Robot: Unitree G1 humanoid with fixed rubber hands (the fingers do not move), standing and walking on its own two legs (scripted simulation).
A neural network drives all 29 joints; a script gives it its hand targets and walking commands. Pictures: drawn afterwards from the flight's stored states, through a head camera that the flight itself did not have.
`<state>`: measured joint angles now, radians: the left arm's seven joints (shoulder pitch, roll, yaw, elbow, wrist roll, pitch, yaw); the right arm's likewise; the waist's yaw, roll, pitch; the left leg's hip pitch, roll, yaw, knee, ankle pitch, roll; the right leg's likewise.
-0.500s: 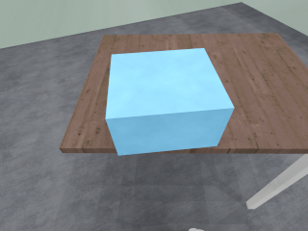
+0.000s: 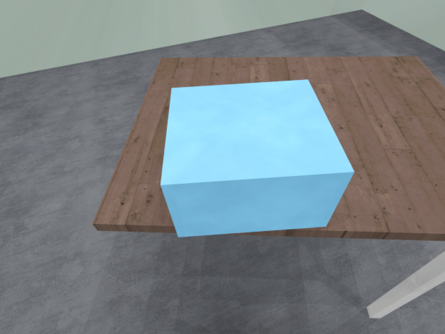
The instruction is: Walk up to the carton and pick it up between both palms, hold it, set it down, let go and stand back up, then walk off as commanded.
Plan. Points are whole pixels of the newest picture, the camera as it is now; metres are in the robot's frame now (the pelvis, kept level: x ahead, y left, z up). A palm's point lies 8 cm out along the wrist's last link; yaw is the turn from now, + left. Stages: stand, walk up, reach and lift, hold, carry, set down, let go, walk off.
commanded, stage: walk up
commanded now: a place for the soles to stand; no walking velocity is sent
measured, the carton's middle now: (246, 154) +0.44 -0.03 +0.09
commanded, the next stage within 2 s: reach and lift in 0.70 s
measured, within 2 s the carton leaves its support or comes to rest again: neither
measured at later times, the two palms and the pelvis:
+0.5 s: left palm out of the picture +0.09 +0.32 -0.08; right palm out of the picture +0.12 -0.30 -0.10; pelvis +0.02 +0.00 +0.00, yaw +0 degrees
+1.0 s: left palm (91, 325) +0.18 +0.25 -0.07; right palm out of the picture +0.14 -0.31 -0.10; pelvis +0.02 -0.01 +0.00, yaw +0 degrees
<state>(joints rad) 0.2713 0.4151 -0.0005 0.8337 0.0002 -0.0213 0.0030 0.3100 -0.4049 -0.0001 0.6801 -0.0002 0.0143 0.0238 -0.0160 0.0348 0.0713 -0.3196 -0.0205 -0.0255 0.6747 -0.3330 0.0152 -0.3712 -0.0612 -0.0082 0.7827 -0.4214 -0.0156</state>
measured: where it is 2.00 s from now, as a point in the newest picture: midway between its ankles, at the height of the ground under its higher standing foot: outside the picture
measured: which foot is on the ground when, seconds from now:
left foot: down 0.00-1.00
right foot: down 0.00-1.00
